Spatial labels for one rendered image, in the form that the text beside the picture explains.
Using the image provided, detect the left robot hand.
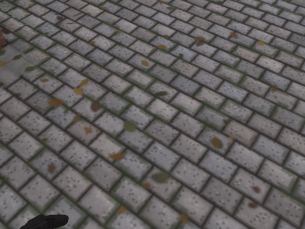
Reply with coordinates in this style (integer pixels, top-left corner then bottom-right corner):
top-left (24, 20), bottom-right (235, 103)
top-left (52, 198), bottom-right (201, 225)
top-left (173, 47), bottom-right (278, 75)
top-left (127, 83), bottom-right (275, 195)
top-left (20, 214), bottom-right (69, 229)

